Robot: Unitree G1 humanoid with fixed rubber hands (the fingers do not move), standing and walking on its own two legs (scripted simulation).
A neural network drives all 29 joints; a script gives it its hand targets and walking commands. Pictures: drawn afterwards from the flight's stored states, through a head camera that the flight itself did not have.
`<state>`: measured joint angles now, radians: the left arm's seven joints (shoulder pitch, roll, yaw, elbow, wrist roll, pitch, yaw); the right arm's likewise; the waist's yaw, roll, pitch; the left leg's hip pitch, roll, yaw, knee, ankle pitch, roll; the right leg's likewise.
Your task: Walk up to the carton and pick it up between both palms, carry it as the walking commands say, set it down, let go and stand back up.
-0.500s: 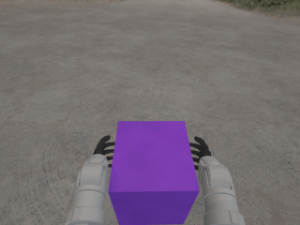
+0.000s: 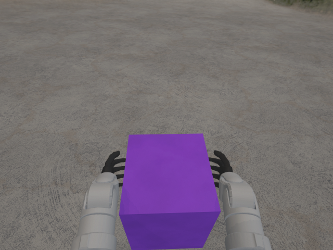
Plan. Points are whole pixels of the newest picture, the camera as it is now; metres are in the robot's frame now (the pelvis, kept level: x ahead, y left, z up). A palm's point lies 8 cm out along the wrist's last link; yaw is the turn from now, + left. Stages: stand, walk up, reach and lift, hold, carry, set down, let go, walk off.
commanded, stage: reach and lift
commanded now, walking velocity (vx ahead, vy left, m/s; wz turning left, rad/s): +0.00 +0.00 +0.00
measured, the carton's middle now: (166, 192) +0.31 +0.00 -0.03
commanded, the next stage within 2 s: hold in 0.58 s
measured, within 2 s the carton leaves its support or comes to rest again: neither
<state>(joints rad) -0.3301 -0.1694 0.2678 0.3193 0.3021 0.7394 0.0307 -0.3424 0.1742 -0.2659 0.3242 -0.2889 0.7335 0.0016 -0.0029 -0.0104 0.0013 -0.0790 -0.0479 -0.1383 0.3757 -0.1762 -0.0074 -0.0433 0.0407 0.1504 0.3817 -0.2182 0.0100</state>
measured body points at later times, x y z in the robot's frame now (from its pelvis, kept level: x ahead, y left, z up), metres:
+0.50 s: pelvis +0.00 +0.00 +0.00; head -0.06 +0.00 +0.45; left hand +0.30 +0.15 +0.04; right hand +0.30 -0.15 +0.05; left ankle +0.03 +0.12 -0.74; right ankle +0.00 -0.13 -0.74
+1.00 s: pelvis -0.01 +0.00 +0.00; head -0.07 +0.01 +0.44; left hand +0.29 +0.15 +0.04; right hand +0.29 -0.15 +0.05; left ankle +0.03 +0.12 -0.74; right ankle +0.00 -0.13 -0.74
